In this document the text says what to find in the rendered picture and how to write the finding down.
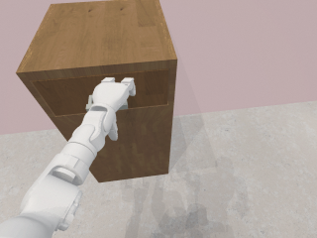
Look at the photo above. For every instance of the robot left hand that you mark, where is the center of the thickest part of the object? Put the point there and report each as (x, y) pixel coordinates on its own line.
(114, 94)

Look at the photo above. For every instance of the drawer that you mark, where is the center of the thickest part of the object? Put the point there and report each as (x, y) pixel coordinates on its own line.
(69, 95)

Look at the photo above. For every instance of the robot left upper arm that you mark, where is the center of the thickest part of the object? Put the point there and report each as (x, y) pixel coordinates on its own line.
(52, 206)

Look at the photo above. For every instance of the handle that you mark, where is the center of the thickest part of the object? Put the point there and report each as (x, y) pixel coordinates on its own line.
(90, 103)

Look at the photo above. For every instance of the robot left forearm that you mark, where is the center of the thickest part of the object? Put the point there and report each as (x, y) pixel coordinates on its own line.
(73, 162)

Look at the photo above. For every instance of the cabinet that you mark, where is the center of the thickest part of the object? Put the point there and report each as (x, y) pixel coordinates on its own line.
(101, 37)

